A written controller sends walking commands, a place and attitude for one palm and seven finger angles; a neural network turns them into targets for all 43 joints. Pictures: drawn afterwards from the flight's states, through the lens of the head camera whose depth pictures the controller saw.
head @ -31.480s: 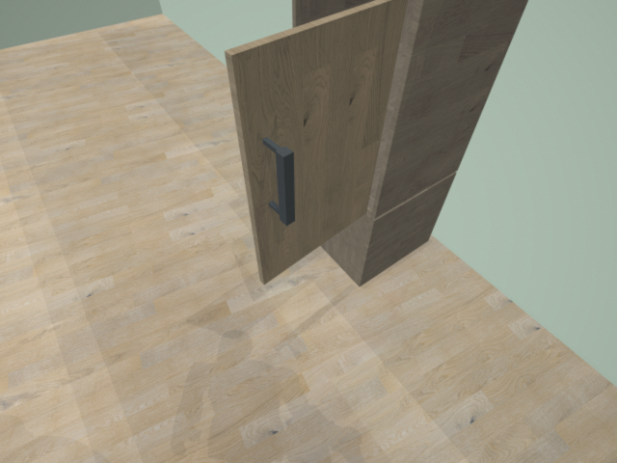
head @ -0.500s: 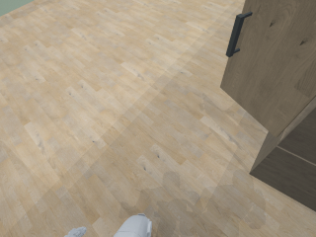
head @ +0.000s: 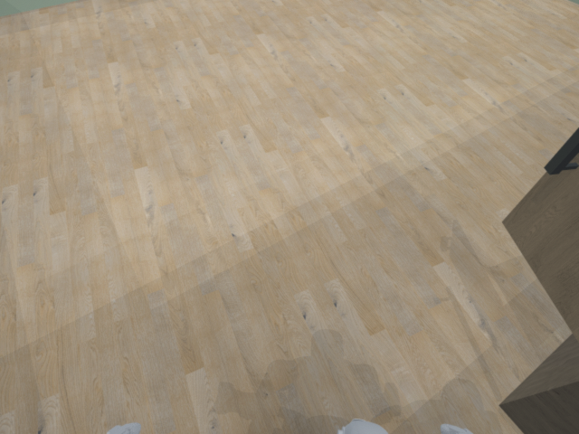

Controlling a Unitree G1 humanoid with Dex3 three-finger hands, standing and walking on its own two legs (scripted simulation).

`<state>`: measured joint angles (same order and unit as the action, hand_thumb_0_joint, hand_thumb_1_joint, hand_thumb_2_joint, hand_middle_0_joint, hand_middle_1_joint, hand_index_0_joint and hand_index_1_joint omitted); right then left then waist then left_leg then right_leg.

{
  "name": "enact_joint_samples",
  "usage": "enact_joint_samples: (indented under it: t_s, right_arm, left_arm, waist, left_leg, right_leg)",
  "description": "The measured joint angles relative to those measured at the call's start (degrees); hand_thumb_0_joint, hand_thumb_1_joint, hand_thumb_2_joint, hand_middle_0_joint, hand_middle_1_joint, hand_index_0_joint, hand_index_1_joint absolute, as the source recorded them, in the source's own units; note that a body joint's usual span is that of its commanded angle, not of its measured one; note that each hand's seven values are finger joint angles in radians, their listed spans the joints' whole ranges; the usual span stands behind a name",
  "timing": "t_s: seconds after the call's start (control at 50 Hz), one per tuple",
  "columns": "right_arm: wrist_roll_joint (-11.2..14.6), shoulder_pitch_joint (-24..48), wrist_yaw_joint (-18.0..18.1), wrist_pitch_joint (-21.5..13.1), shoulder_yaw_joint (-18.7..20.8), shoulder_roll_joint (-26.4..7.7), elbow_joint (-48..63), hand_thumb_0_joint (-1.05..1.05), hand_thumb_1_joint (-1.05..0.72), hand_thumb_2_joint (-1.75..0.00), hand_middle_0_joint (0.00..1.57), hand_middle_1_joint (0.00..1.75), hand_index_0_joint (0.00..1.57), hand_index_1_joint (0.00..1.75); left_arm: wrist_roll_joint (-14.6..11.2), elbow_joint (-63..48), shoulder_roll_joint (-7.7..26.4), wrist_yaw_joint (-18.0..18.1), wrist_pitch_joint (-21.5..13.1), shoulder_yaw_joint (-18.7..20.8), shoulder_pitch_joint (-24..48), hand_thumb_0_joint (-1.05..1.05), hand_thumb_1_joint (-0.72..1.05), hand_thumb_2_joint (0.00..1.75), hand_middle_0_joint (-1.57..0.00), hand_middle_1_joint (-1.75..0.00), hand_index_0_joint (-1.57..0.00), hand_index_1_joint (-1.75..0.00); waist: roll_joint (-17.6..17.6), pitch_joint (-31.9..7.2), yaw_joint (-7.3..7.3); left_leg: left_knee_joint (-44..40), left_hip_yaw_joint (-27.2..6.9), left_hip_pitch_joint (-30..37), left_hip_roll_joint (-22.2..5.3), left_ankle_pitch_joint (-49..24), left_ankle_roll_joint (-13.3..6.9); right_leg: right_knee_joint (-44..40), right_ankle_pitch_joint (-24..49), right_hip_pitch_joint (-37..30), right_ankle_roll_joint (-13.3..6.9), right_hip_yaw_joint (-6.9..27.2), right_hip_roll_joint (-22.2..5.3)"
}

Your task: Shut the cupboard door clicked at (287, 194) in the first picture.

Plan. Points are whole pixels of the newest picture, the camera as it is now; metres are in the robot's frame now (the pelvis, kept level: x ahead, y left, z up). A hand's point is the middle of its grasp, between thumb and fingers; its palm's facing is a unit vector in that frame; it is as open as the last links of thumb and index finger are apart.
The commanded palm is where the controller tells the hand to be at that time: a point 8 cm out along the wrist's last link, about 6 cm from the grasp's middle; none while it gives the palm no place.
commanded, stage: walk to a spot facing it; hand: left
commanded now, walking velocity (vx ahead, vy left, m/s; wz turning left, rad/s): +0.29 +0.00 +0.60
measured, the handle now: out of the picture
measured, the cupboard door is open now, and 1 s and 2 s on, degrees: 66 66 66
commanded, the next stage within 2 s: turn to face it in 0.84 s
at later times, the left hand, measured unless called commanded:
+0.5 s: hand out of the picture +0.02 +0.18 -0.18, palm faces +0.40 -0.90 -0.19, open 7.4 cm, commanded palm none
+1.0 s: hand (115, 287) +0.36 +0.35 -0.15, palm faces +0.45 -0.87 -0.19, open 7.4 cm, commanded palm none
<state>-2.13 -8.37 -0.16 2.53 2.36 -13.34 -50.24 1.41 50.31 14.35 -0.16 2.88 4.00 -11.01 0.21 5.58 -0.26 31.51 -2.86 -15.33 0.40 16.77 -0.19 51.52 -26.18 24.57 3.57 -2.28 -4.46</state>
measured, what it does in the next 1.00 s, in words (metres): walks ahead, turning left: right foot, then left foot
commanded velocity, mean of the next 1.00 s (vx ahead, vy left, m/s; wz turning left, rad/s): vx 0.27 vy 0.00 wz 0.37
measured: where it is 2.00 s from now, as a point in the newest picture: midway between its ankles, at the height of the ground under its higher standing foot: (242, 350)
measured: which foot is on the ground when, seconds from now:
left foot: down 0.00-0.08, up 0.10-0.50, down 0.52-1.00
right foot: up 0.00-0.06, down 0.08-0.52, up 0.54-1.00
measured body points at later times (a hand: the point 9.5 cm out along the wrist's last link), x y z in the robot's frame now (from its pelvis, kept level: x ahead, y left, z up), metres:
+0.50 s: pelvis +0.13 +0.02 -0.01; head +0.19 +0.06 +0.43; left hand +0.00 +0.22 -0.16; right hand +0.32 -0.17 -0.15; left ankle +0.18 +0.14 -0.72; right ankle +0.04 -0.14 -0.73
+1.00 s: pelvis +0.31 +0.12 +0.00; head +0.34 +0.15 +0.45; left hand +0.33 +0.40 -0.13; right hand +0.39 -0.09 -0.14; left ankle +0.19 +0.14 -0.73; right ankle +0.48 +0.05 -0.70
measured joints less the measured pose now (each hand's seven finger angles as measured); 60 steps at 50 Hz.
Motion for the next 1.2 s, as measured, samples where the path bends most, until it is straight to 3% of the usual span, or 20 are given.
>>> enact_joint_samples:
  t_s: [0.08, 0.14, 0.2, 0.24, 0.32, 0.4, 0.5, 0.54, 0.6, 0.66, 0.74, 0.82, 0.94, 1.02, 1.08, 1.12, 1.16, 1.2]
  right_arm:
    - [0.1, -2.7, -0.3, 0.6, 0.5, -0.5, -0.9, 0.01, -0.90, -0.90, 0.21, 0.30, 0.21, 0.30]
    - [0.4, -4.0, -0.4, 1.4, 1.4, -1.2, -2.4, 0.01, -0.90, -0.90, 0.21, 0.30, 0.21, 0.30]
    - [0.0, -4.2, -1.2, 1.9, 1.8, -1.3, -3.3, 0.01, -0.90, -0.90, 0.20, 0.30, 0.20, 0.30]
    - [0.0, -4.2, -1.8, 1.6, 2.0, -1.1, -3.2, 0.01, -0.90, -0.90, 0.20, 0.30, 0.20, 0.30]
    - [0.3, -3.9, -2.4, 1.1, 1.9, -0.4, -2.9, 0.01, -0.91, -0.90, 0.20, 0.30, 0.20, 0.30]
    - [0.3, -2.0, -2.9, 1.0, 1.2, 0.3, -3.2, 0.01, -0.91, -0.90, 0.20, 0.30, 0.20, 0.30]
    - [0.2, 1.7, -3.3, -0.4, 0.3, 0.9, -1.6, 0.01, -0.91, -0.90, 0.20, 0.30, 0.20, 0.30]
    - [0.0, 2.5, -3.1, -2.1, 0.2, 0.4, 0.0, 0.01, -0.91, -0.90, 0.20, 0.30, 0.20, 0.30]
    - [0.4, 3.1, -1.8, -3.8, 0.0, 0.4, 0.9, 0.01, -0.91, -0.90, 0.20, 0.30, 0.20, 0.30]
    - [0.4, 1.3, -0.5, -4.2, -0.4, 0.3, 0.4, 0.00, -0.91, -0.90, 0.20, 0.30, 0.20, 0.30]
    - [0.5, -2.1, 0.3, -4.7, -0.8, 1.1, -1.7, 0.00, -0.90, -0.90, 0.20, 0.30, 0.21, 0.30]
    - [0.8, -6.1, 0.5, -4.9, -1.0, 2.6, -4.1, 0.01, -0.90, -0.90, 0.20, 0.30, 0.21, 0.30]
    - [0.8, -11.5, 0.8, -5.0, -1.3, 4.8, -7.2, 0.01, -0.90, -0.90, 0.20, 0.30, 0.21, 0.30]
    - [0.5, -13.8, 1.5, -4.9, -1.4, 5.4, -9.3, 0.01, -0.90, -0.90, 0.21, 0.30, 0.21, 0.30]
    - [0.7, -15.1, 1.9, -4.5, -1.3, 5.2, -11.1, 0.01, -0.90, -0.90, 0.21, 0.30, 0.21, 0.30]
    - [1.3, -13.8, 1.9, -3.8, -0.9, 4.6, -12.0, 0.01, -0.90, -0.90, 0.21, 0.30, 0.21, 0.30]
    - [1.7, -11.8, 2.1, -3.2, -0.7, 4.5, -11.6, 0.01, -0.90, -0.90, 0.20, 0.30, 0.21, 0.30]
    - [1.8, -9.5, 2.1, -2.6, -0.7, 4.4, -10.5, 0.01, -0.90, -0.90, 0.20, 0.30, 0.21, 0.30]
  left_arm:
    - [0.3, -1.6, -0.1, -1.0, -2.0, -0.3, -0.1, 0.00, 0.91, 0.90, -0.20, -0.30, -0.20, -0.30]
    - [0.7, -2.1, -1.1, -0.3, -3.6, -0.9, -0.7, 0.00, 0.91, 0.90, -0.20, -0.30, -0.20, -0.30]
    - [0.5, -1.1, -2.5, 0.4, -4.0, -1.1, -3.1, 0.00, 0.91, 0.90, -0.20, -0.30, -0.20, -0.30]
    - [0.4, 0.3, -3.2, 0.5, -4.1, -1.1, -4.6, 0.00, 0.91, 0.90, -0.20, -0.30, -0.20, -0.30]
    - [0.4, 2.3, -4.4, 0.6, -5.1, -1.4, -6.8, 0.00, 0.91, 0.90, -0.20, -0.30, -0.20, -0.30]
    - [0.6, 3.7, -5.1, 0.7, -5.9, -1.6, -8.6, 0.00, 0.91, 0.90, -0.20, -0.30, -0.20, -0.30]
    - [0.6, 5.7, -4.2, 0.4, -5.7, -1.2, -11.7, 0.00, 0.91, 0.90, -0.20, -0.30, -0.20, -0.30]
    - [0.1, 6.8, -3.8, -0.1, -4.9, -1.0, -13.0, 0.00, 0.91, 0.90, -0.20, -0.30, -0.20, -0.30]
    - [-0.1, 7.3, -2.3, -0.4, -2.2, -0.6, -10.3, 0.00, 0.91, 0.90, -0.20, -0.30, -0.20, -0.30]
    - [0.3, 5.7, -1.5, -0.4, -2.2, 0.2, -6.0, 0.01, 0.91, 0.90, -0.20, -0.30, -0.20, -0.30]
    - [0.7, 2.4, -1.1, -0.7, -2.9, 0.6, -1.0, 0.01, 0.91, 0.90, -0.20, -0.30, -0.20, -0.30]
    - [0.6, 0.5, -1.2, -0.8, -3.0, 0.4, 2.4, 0.00, 0.91, 0.90, -0.20, -0.30, -0.20, -0.29]
    - [0.3, 0.0, -2.0, -0.9, -2.8, -0.4, 5.5, 0.00, 0.91, 0.90, -0.20, -0.30, -0.20, -0.30]
    - [0.0, 0.4, -3.1, -0.6, -3.0, -1.4, 6.5, 0.00, 0.91, 0.90, -0.20, -0.30, -0.20, -0.30]
    - [0.0, 0.9, -4.3, -0.3, -4.0, -2.2, 5.6, 0.00, 0.91, 0.90, -0.20, -0.30, -0.20, -0.30]
    - [0.1, 1.7, -5.4, -0.1, -5.1, -2.5, 4.6, 0.00, 0.91, 0.90, -0.20, -0.30, -0.20, -0.30]
    - [-0.1, 2.3, -5.9, 0.3, -5.4, -2.6, 3.2, 0.00, 0.91, 0.90, -0.20, -0.30, -0.20, -0.30]
    - [-0.2, 3.1, -6.3, 0.9, -4.6, -2.4, 1.5, 0.00, 0.91, 0.90, -0.20, -0.30, -0.20, -0.30]
  waist:
    - [-1.5, -1.9, 0.71]
    - [-2.7, -2.3, 0.75]
    - [-2.4, -2.7, 0.70]
    - [-1.9, -2.9, 1.35]
    - [-1.0, -2.1, 1.80]
    - [-0.3, -0.3, 0.47]
    - [1.6, 1.7, -1.54]
    - [1.6, 1.7, -1.06]
    - [2.1, 2.6, -0.89]
    - [1.8, 2.0, -0.68]
    - [1.4, 0.5, -0.17]
    - [1.3, -1.4, 0.83]
    - [1.7, -2.4, 2.56]
    - [1.5, -1.7, 3.45]
    - [0.2, -1.1, 2.88]
    - [-1.7, 0.0, 2.22]
    - [-1.3, 1.1, 1.92]
    - [-0.5, 1.5, 1.40]
  left_leg:
    - [4.0, -2.5, -1.2, 0.4, 3.4, 0.4]
    - [21.0, -2.6, -7.8, 1.1, 12.6, -0.3]
    - [35.8, 0.7, -14.2, 0.5, 8.1, 0.2]
    - [38.9, 2.4, -16.9, -0.9, 3.7, 0.9]
    - [34.5, 4.4, -19.0, -3.3, -0.4, 1.5]
    - [24.1, 6.9, -18.3, -4.4, -0.4, 0.8]
    - [8.8, 11.1, -13.0, -2.5, 2.1, -2.0]
    - [6.6, 11.6, -11.4, -1.3, -3.9, -4.5]
    - [10.5, 11.2, -10.5, 0.1, -0.5, -6.1]
    - [6.0, 9.9, -6.6, 1.4, -0.3, -5.6]
    - [-1.8, 8.1, -0.6, 3.0, -2.0, -6.1]
    - [-8.3, 6.2, 5.1, 3.8, -2.7, -5.9]
    - [-12.8, 4.1, 11.7, 4.2, -0.7, -5.0]
    - [-11.6, 3.6, 14.7, 4.0, 3.4, -3.8]
    - [-6.0, 4.2, 15.7, 2.7, 9.0, -2.5]
    - [7.5, 4.6, 11.1, 0.9, 11.6, -1.6]
    - [23.3, 4.1, 4.6, 1.4, 14.8, -0.6]
    - [31.8, 4.2, -1.3, 0.9, 14.2, 0.2]
  right_leg:
    - [-14.3, 3.3, -5.5, -0.3, -1.4, 1.7]
    - [-14.3, 6.8, -6.7, -3.2, -4.2, 1.4]
    - [-17.9, 6.6, -10.1, -3.9, -6.0, 0.2]
    - [-21.9, 7.6, -12.9, -3.6, -7.5, -0.4]
    - [-27.7, 8.2, -17.9, -2.8, -11.4, -1.6]
    - [-29.2, 6.3, -22.1, -1.3, -15.6, -2.4]
    - [-23.3, -0.1, -24.9, 1.6, -19.1, -5.5]
    - [-9.9, -3.1, -21.0, 1.2, -17.1, -7.8]
    - [15.1, -3.2, -8.9, -0.4, -5.6, -5.8]
    - [21.2, 2.6, 0.5, -0.9, -1.9, -4.7]
    - [16.3, 9.6, 8.0, -0.3, 0.6, -4.3]
    - [10.6, 15.7, 11.5, 0.4, 1.5, -3.7]
    - [-1.4, 20.1, 10.4, 0.0, 0.9, -2.3]
    - [-11.2, 19.4, 5.8, -2.1, -0.2, -0.1]
    - [-18.0, 18.4, -0.1, -4.5, -1.6, 2.7]
    - [-17.1, 14.1, -1.2, -6.0, -1.7, 4.8]
    - [-17.6, 13.9, -2.6, -6.7, -1.1, 5.4]
    - [-20.3, 14.6, -4.7, -7.2, -0.2, 5.8]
